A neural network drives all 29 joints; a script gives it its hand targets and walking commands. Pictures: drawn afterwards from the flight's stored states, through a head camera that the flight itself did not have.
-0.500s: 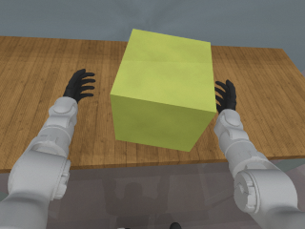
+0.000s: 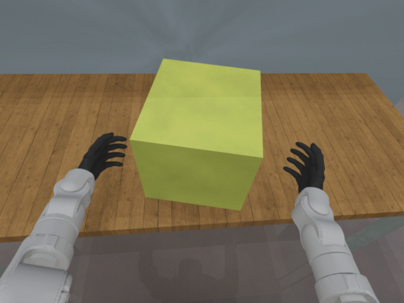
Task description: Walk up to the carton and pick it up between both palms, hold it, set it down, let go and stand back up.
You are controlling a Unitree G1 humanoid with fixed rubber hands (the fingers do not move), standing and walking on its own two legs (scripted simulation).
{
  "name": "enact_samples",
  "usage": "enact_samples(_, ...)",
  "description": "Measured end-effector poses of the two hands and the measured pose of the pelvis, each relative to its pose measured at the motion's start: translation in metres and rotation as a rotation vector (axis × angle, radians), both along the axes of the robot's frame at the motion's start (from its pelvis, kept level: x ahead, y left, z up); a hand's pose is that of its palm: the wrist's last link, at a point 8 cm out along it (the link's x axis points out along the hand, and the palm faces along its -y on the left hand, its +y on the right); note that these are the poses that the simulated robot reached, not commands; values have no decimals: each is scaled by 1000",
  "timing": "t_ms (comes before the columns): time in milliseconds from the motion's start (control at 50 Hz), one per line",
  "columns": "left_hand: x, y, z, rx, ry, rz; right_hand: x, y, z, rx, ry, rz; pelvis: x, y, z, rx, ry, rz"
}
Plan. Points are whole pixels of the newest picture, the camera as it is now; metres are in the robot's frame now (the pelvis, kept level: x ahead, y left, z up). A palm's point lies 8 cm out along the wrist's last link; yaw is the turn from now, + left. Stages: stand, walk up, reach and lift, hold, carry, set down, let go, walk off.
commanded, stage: set down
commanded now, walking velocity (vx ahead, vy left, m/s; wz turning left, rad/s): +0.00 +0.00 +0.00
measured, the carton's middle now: (201, 134) +0.47 -0.03 +0.04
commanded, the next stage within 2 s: none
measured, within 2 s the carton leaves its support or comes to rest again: neither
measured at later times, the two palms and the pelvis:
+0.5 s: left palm (65, 204) +0.32 +0.24 +0.04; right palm (310, 211) +0.26 -0.20 +0.05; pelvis +0.01 -0.01 +0.00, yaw +0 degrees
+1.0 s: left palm (47, 240) +0.26 +0.26 +0.04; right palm (312, 234) +0.21 -0.19 +0.05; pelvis +0.01 -0.01 +0.00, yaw +0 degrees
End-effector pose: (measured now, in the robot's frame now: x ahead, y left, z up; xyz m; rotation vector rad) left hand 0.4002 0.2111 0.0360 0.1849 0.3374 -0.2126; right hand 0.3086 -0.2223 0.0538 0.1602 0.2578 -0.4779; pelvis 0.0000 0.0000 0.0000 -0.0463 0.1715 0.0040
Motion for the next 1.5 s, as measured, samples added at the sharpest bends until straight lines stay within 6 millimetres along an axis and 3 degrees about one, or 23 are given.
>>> enact_samples(240,-34,14,9,-10,-4,30,-23,13,-1,22,15,24,6,-9,4,12,-77,3)
enact_samples(760,-117,49,3,-6,39,78,-80,27,-4,-37,103,49,9,-10,5,14,-137,5)
enact_samples(1080,-150,52,-1,-10,65,73,-96,33,-7,-40,147,61,15,-8,5,12,-138,5)
enact_samples(1500,-190,47,-7,-1,126,103,-117,25,-16,-20,192,72,26,-13,6,18,-173,6)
